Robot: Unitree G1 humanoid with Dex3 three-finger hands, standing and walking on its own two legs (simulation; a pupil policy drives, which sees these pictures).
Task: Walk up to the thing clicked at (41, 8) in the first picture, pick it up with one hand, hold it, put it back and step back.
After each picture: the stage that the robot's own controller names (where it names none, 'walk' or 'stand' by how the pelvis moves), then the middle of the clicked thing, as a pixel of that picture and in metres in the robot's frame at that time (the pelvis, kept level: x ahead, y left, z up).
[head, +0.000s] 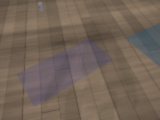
stand; (40, 6) +2.25 +0.62 -0.72
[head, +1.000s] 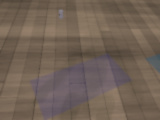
walk; (61, 14) +2.18 +0.21 -0.70
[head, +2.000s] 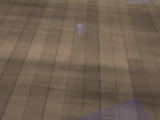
walk; (79, 29) +1.56 +0.01 -0.71
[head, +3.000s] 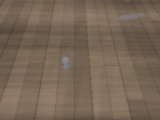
walk; (65, 63) +1.01 +0.12 -0.71
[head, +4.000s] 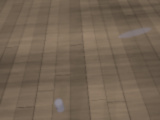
walk; (59, 105) +0.60 +0.20 -0.70
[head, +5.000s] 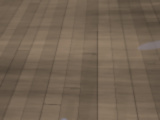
walk; out of the picture +0.42 +0.20 -0.71
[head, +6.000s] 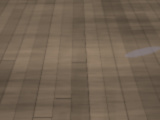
stand; out of the picture +0.35 +0.18 -0.72
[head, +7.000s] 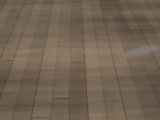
stand; out of the picture +0.35 +0.19 -0.73
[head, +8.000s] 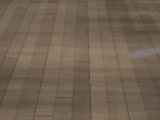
stand; out of the picture +0.35 +0.17 -0.73
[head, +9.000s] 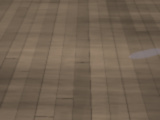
stand; out of the picture +0.35 +0.17 -0.73
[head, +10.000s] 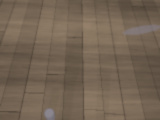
go down; (49, 115) +0.38 +0.18 -0.67
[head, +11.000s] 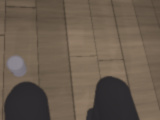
go down; (17, 66) +0.42 +0.23 -0.30
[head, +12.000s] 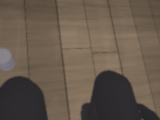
close in; (4, 60) +0.42 +0.25 -0.26
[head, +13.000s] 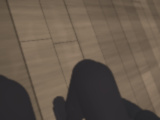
close; out of the picture +0.41 +0.28 -0.22
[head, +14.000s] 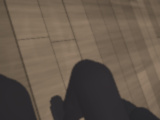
close; out of the picture +0.40 +0.28 -0.22
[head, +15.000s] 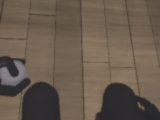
lift; (16, 77) +0.33 +0.23 -0.07
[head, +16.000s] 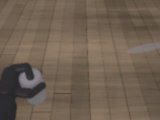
hold; (33, 87) +0.33 +0.17 +0.04
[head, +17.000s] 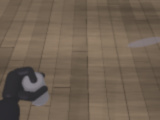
hold; (36, 89) +0.33 +0.17 +0.00
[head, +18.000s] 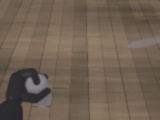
hold; (39, 91) +0.33 +0.16 +0.00
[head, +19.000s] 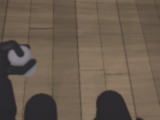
crouch; (23, 62) +0.41 +0.19 -0.09
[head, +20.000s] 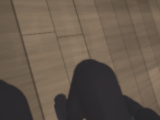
lower; out of the picture +0.40 +0.28 -0.22
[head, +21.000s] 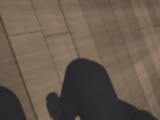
lower; out of the picture +0.42 +0.30 -0.22
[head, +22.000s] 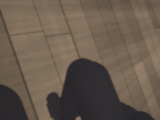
lower; out of the picture +0.42 +0.29 -0.23
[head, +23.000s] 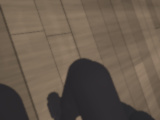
lower; out of the picture +0.42 +0.29 -0.23
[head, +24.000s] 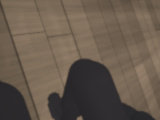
loosen; out of the picture +0.41 +0.28 -0.23
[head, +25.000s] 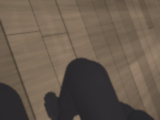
withdraw; out of the picture +0.41 +0.28 -0.23
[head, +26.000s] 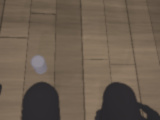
walk; (39, 65) +0.45 +0.21 -0.35
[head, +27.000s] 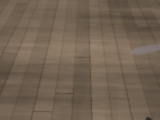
stand; out of the picture +0.37 +0.15 -0.66
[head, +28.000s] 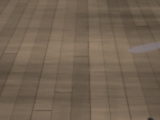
stand; out of the picture +0.39 +0.17 -0.67
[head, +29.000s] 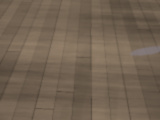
stand; out of the picture +0.39 +0.16 -0.70
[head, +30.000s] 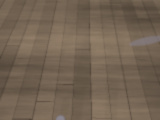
walk; out of the picture +0.41 +0.16 -0.71
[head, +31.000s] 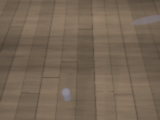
walk; (66, 94) +0.54 +0.15 -0.70
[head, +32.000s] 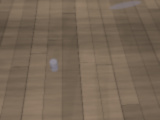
walk; (53, 65) +0.82 +0.22 -0.70
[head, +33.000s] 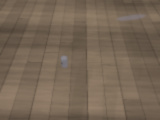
stand; (64, 61) +1.04 +0.17 -0.71
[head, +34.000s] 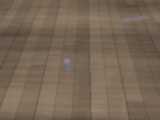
stand; (67, 64) +1.04 +0.16 -0.72
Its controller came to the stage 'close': yes
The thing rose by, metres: 0.71
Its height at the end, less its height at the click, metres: +0.00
